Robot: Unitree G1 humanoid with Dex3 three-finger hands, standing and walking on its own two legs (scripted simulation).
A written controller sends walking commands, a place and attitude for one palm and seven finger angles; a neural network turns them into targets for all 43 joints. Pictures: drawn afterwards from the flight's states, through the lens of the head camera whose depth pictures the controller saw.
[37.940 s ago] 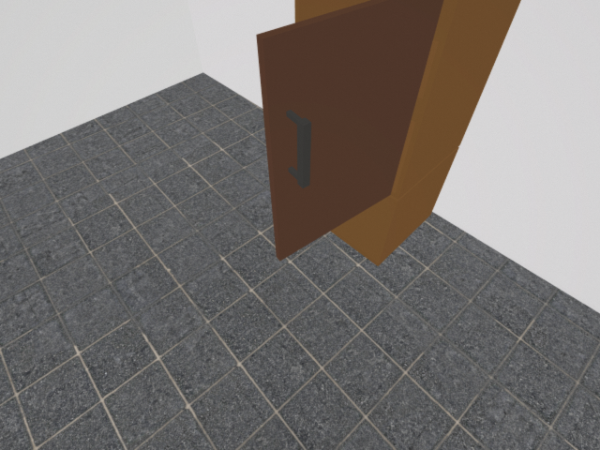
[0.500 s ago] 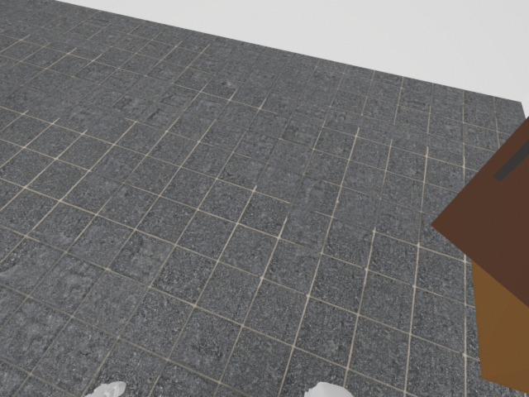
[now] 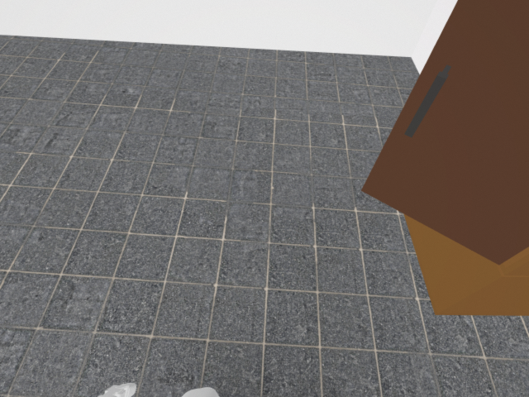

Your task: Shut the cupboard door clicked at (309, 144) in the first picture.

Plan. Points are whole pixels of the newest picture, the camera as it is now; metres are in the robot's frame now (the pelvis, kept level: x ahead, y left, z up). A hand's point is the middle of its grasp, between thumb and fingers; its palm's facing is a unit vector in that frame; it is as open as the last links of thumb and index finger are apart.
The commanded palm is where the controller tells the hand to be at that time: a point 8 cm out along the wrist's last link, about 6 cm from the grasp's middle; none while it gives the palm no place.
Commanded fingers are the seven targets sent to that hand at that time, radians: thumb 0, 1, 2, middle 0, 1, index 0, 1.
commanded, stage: turn to face it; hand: left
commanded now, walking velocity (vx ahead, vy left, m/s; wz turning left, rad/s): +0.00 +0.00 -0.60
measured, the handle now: (427, 102) +0.69 -0.31 +0.05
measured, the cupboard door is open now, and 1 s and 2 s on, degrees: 55 55 55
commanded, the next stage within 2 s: take the last steps up to it in 0.84 s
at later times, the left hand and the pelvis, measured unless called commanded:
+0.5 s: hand (180, 379) +0.16 +0.14 -0.14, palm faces -0.28 -0.92 -0.28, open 7.4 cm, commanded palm none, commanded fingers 0.00 0.90 0.90 -0.20 -0.30 -0.20 -0.30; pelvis +0.01 -0.02 +0.01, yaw -17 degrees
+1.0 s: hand (182, 355) +0.20 +0.15 -0.15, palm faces -0.43 -0.88 -0.21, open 7.4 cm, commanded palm none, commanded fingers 0.00 0.90 0.90 -0.20 -0.30 -0.20 -0.30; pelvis +0.03 +0.00 +0.02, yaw -28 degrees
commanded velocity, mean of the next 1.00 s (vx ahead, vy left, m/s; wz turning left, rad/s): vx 0.02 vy -0.01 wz -0.40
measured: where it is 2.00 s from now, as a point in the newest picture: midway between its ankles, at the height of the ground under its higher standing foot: (313, 387)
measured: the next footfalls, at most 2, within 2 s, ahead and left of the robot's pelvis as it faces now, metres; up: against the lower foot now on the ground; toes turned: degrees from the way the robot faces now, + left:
right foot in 0.34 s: +0.01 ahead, -0.13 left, +0.00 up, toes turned -17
left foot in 0.72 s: +0.12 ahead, +0.08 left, +0.00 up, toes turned -19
